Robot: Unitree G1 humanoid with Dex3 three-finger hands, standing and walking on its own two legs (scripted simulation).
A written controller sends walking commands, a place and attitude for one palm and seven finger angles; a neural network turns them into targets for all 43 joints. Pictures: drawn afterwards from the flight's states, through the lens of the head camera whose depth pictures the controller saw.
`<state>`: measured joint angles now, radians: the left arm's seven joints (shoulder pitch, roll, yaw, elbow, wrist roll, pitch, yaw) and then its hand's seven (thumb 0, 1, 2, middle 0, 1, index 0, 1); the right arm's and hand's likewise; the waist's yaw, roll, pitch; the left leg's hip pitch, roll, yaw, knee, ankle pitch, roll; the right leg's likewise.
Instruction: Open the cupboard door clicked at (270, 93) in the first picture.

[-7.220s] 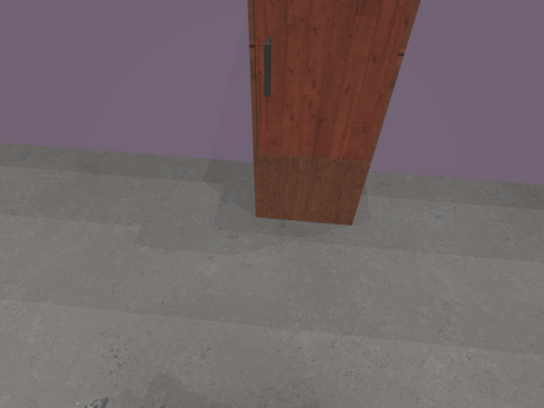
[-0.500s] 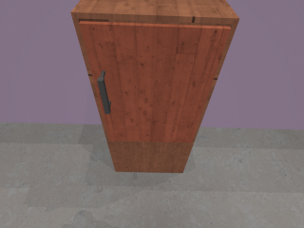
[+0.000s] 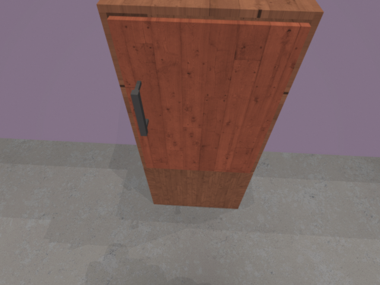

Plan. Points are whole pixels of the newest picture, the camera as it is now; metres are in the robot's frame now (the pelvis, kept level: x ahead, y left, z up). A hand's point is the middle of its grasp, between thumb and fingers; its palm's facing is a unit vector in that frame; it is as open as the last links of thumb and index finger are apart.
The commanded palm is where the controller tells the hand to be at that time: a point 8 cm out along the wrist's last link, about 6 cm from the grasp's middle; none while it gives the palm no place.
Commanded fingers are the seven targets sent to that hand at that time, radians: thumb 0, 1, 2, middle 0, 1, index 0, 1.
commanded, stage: come to a stop and stand still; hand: left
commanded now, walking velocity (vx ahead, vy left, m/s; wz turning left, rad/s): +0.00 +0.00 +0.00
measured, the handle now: (141, 110) +0.55 +0.18 +0.02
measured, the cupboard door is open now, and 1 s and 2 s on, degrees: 0 0 0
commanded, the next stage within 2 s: look again from close up in 0.50 s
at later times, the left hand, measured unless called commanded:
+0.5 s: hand out of the picture -0.02 +0.18 -0.17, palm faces -0.01 -0.97 -0.22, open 7.4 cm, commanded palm none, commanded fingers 0.00 0.90 0.90 -0.20 -0.30 -0.20 -0.30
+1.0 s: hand out of the picture +0.01 +0.18 -0.17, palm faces -0.01 -0.98 -0.20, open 7.4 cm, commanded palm none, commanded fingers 0.00 0.90 0.90 -0.20 -0.30 -0.20 -0.30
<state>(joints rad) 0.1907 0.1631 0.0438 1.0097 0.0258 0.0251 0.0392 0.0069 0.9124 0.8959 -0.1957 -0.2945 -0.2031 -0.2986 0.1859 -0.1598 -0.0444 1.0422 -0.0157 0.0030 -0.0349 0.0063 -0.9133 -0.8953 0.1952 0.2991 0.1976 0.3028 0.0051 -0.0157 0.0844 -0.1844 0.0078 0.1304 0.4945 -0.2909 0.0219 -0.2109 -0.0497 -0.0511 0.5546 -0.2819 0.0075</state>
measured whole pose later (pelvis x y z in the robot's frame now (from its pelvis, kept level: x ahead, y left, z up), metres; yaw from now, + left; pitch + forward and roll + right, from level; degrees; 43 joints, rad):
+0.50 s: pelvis -0.03 +0.00 +0.00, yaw +0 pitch -1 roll +0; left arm 0.29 0.18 -0.01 1.03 0.02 0.00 0.03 0.01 0.90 0.90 -0.20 -0.29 -0.21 -0.30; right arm 0.30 -0.17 0.00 1.04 -0.02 0.01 0.00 0.00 -0.91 -0.90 0.19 0.30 0.20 0.30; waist -0.01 0.01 0.03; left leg -0.23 0.02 0.10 0.49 -0.24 0.02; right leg -0.24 -0.03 -0.06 0.52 -0.26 -0.01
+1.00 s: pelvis -0.01 +0.00 +0.00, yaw -1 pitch -1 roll +1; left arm 0.24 0.18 -0.01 1.09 0.02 -0.02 0.03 0.01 0.90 0.90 -0.20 -0.29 -0.20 -0.30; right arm 0.22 -0.17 0.00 1.11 -0.01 -0.02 -0.01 0.00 -0.90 -0.90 0.20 0.30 0.20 0.30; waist 0.00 -0.02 0.04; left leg -0.19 0.02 0.11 0.46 -0.25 0.01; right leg -0.20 -0.02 -0.05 0.49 -0.27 -0.01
